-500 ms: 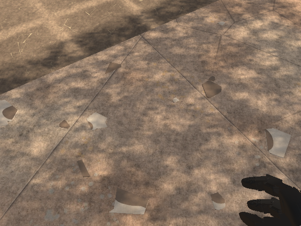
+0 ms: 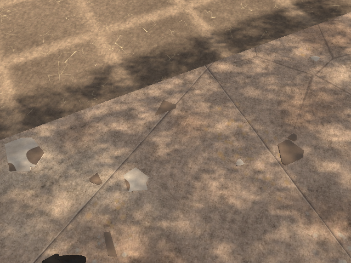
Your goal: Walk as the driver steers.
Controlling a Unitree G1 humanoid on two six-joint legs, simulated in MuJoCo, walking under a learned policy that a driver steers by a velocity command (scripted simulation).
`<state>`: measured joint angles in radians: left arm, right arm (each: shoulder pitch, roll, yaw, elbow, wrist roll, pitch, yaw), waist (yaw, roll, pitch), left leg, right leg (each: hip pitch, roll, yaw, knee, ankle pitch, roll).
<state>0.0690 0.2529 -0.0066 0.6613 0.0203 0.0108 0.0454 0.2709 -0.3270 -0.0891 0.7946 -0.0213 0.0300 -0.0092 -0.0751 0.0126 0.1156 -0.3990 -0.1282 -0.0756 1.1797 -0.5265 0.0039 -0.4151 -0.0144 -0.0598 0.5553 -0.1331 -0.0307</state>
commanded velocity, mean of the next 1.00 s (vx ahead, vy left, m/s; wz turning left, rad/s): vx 0.33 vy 0.00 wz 0.97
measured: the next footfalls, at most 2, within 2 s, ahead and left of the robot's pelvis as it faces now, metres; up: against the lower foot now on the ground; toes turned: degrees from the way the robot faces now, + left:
left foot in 0.28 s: +0.04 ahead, +0.12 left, +0.00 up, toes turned +18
right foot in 0.74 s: +0.18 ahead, -0.02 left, +0.00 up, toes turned +45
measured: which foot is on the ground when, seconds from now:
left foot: up 0.00-0.26, down 0.28-0.72, up 0.74-1.00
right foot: down 0.00-0.28, up 0.30-0.72, down 0.74-1.00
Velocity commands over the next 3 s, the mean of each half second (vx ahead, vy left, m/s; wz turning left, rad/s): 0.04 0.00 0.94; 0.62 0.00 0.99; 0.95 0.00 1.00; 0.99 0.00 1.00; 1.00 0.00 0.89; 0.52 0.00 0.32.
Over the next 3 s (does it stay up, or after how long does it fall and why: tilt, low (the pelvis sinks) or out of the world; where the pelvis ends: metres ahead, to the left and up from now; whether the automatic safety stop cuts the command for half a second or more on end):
stays up -0.20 1.69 0.00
